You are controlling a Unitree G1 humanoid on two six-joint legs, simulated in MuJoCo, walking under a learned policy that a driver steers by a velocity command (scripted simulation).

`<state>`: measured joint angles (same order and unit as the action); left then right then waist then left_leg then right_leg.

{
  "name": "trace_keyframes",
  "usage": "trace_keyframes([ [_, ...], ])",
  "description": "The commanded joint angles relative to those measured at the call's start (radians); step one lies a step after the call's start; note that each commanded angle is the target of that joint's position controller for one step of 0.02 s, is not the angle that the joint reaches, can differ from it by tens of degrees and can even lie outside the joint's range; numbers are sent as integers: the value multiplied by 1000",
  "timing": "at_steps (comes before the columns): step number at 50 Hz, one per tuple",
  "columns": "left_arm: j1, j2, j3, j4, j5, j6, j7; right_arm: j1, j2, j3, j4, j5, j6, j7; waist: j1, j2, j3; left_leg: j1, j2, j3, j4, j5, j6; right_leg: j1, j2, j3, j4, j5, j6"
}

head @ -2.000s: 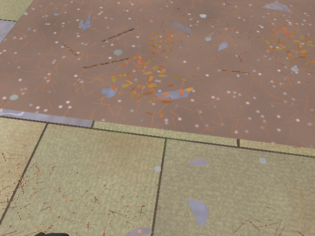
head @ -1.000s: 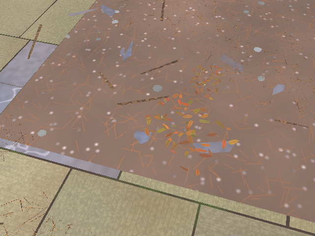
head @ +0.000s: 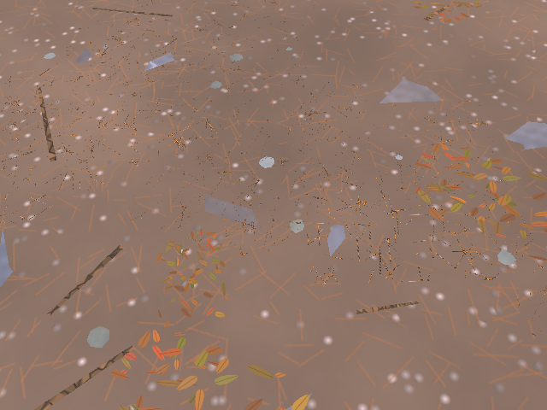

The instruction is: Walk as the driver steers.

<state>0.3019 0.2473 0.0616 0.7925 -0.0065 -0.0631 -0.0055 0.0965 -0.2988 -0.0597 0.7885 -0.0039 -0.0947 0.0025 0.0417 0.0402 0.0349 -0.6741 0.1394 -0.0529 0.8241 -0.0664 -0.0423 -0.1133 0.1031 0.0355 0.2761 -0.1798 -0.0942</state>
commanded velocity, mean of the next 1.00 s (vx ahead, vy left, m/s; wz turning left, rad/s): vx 0.50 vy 0.00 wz -0.06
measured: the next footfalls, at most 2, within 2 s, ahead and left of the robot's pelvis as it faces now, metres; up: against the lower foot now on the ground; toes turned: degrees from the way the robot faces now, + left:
left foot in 0.22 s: +0.33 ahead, +0.15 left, +0.00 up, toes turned +0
right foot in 0.76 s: +0.63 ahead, -0.09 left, +0.00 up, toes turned -3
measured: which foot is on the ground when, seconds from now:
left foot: up 0.00-0.20, down 0.22-0.78, up 0.80-1.00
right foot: down 0.00-0.22, up 0.24-0.74, down 0.76-1.00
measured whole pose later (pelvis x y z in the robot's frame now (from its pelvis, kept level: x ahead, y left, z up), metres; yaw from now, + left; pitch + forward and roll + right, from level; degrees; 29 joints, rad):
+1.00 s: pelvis +0.59 +0.00 +0.00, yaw -1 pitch +1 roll -1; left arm 0.31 0.25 0.05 0.85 0.00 -0.09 -0.02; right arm 0.18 -0.30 -0.05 0.87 0.01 -0.07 0.00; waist 0.03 0.05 0.01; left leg -0.63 0.12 -0.04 1.00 -0.21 0.00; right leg -0.17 0.06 -0.05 0.30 -0.15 -0.07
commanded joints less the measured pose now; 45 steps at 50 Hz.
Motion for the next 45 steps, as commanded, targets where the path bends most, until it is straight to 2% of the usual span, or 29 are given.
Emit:
trace_keyframes([
  [1, 11, 173, 41, -43, -4, -15, 12, -86, -34, 2, -63, 6, -13, 10, 22, -98, -5, 106, -50, 52, -194, 211, -3, -78, -213, 86, -113, 229, -127],
  [3, 46, 177, 41, -20, -7, -16, 10, -134, -40, 3, -76, 15, -17, 18, 42, -107, 17, 106, -63, 45, -256, 245, 10, -39, -243, 111, -113, 169, -125],
  [5, 70, 175, 42, 0, -10, -11, 11, -163, -55, 1, -89, 16, -23, 27, 47, -108, 30, 59, -68, 31, -301, 204, 35, 57, -284, 134, -76, 191, -120],
  [8, 75, 188, 49, 18, -9, 4, 21, -133, -82, -6, -90, 14, -29, 40, 12, -126, 17, 69, -80, 27, -334, 81, 81, 173, -334, 156, -1, 326, -93],
  [9, 62, 196, 51, 17, -8, 8, 22, -87, -97, -13, -79, 14, -30, 40, -16, -140, -11, 137, -103, 47, -336, 32, 98, 188, -328, 149, 53, 463, -80],
  [10, 43, 197, 49, 14, -5, 14, 23, 14, -122, -28, -50, 13, -30, 36, -74, -138, -74, 282, -137, 81, -353, 26, 123, 179, -294, 122, 172, 627, -62],
  [11, 39, 171, 36, 4, 2, 18, 23, 167, -163, -45, -10, 5, -28, 29, -143, -111, -194, 529, -97, 49, -321, 59, 163, 87, -240, 82, 376, 605, -34],
  [12, 154, 87, 9, -13, 11, 9, 17, 298, -248, -65, 7, -13, -28, 25, -128, 74, -364, 934, 140, -304, -304, -10, 298, -256, -116, 40, 745, 252, 29],
  [13, 208, 54, -5, 5, -5, -9, 10, 357, -219, -60, 39, 3, -22, 36, -127, 259, -442, 1084, 248, -678, -480, -255, 377, -499, -5, 92, 958, -401, 59],
  [14, 101, 156, 16, -10, -27, -20, 6, 311, -145, -37, 34, 23, -21, 35, -152, 147, -303, 1001, 220, -626, -528, -420, 323, -614, -70, 134, 1041, -377, 46],
  [15, 5, 178, 21, -41, -34, -28, 6, 222, -119, -28, 17, 20, -16, 30, -137, 74, -171, 849, 190, -494, -553, -394, 283, -646, -125, 90, 1018, -274, 37],
  [16, -43, 172, 21, -51, -20, -31, 9, 158, -102, -20, 6, 8, -11, 28, -111, 16, -89, 702, 154, -392, -580, -287, 270, -617, -167, 60, 963, -195, 39],
  [17, -42, 163, 25, -50, -9, -27, 11, 124, -81, -12, 1, -4, -13, 29, -79, 21, -52, 605, 120, -321, -607, -191, 263, -568, -201, 60, 905, -140, 43],
  [18, -15, 146, 25, -43, -7, -20, 11, 111, -69, -6, 2, -11, -16, 30, -54, 43, -55, 554, 97, -276, -630, -131, 260, -513, -220, 60, 876, -110, 47],
  [21, -8, 105, 18, -40, -2, -3, 15, 123, -90, -10, 23, 1, -25, 26, -36, 45, -40, 501, 78, -171, -683, 9, 282, -510, -240, 35, 780, -59, 77],
  [23, -76, 100, 15, -63, 4, -2, 17, 146, -115, -17, 38, 3, -21, 16, -49, 23, -20, 514, 73, -125, -702, 83, 285, -561, -247, 26, 672, 39, 99],
  [27, -204, 67, 1, -91, 2, -16, 5, 196, -129, -17, 64, 14, -8, 3, -92, 16, -1, 526, 19, -16, -707, 130, 240, -511, -213, -15, 404, 260, 106],
  [32, -342, 70, -6, -139, -10, -29, -21, 288, -141, -20, 115, 23, 16, -1, -136, 15, 36, 671, 79, -29, -658, 136, 237, -533, -178, -25, 256, 262, 86],
  [35, -328, 99, 2, -148, -10, -36, -35, 282, -159, -29, 126, 25, 34, -8, -98, 33, 17, 763, 120, -42, -574, 278, 215, -492, -159, -28, 216, 145, 46],
  [36, -272, 121, 12, -135, -7, -37, -35, 264, -170, -32, 123, 25, 38, -11, -61, 47, -20, 770, 113, -32, -508, 427, 203, -401, -132, -50, 208, 113, 28],
  [37, -145, 154, 31, -96, -4, -37, -30, 242, -165, -29, 119, 25, 44, -12, 11, 39, -98, 743, 74, 3, -364, 561, 181, -221, -103, -79, 180, 132, 0],
  [38, 30, 209, 53, -50, 4, -35, -21, 239, -133, -14, 103, 14, 44, -14, 81, 7, -230, 599, 24, 37, -137, 467, 150, 70, -171, -13, 226, 166, -47],
  [39, 145, 312, 78, -29, 18, -29, -14, 351, -26, 20, 80, 4, 25, -5, 59, -205, -389, 182, -129, 91, 263, 60, 77, 493, -431, 411, 217, 51, -202],
  [40, 169, 243, 60, -18, 0, -22, -15, 343, -40, 21, 101, 10, 2, 3, 72, -283, -455, 14, -192, -30, 432, -503, 70, 553, -503, 687, 68, -64, -250],
  [41, 98, 194, 40, -26, -5, -21, -14, 254, -131, -4, 73, 39, -14, 12, 72, -214, -299, -83, -126, -63, 501, -472, 87, 434, -469, 572, 37, -144, -199],
  [42, 20, 171, 31, -41, -2, -19, -11, 179, -133, -4, 51, 49, -21, 13, 48, -153, -185, -89, -73, -28, 470, -380, 96, 280, -429, 438, 10, -111, -168],
  [43, -39, 145, 22, -44, 6, -21, -15, 145, -121, -5, 46, 35, -20, 10, 17, -100, -101, -60, -37, -11, 399, -307, 90, 133, -389, 346, -33, -43, -153],
  [44, -78, 117, 14, -48, 14, -28, -17, 157, -114, -11, 52, 24, -9, 6, -21, -114, -71, 4, -6, -19, 341, -254, 86, 40, -354, 280, -67, 22, -137],
  [45, -97, 112, 13, -46, 16, -31, -20, 183, -92, -9, 61, 21, 4, 5, -44, -128, -63, 56, 3, -18, 316, -225, 76, -20, -335, 242, -98, 54, -137],
])
Velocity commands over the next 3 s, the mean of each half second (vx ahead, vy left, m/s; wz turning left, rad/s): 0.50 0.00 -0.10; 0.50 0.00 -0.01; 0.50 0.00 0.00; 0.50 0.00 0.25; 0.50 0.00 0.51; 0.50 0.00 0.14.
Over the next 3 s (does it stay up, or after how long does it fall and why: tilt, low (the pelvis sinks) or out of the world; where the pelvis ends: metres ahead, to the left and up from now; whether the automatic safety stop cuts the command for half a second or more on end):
stays up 1.69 0.21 -0.02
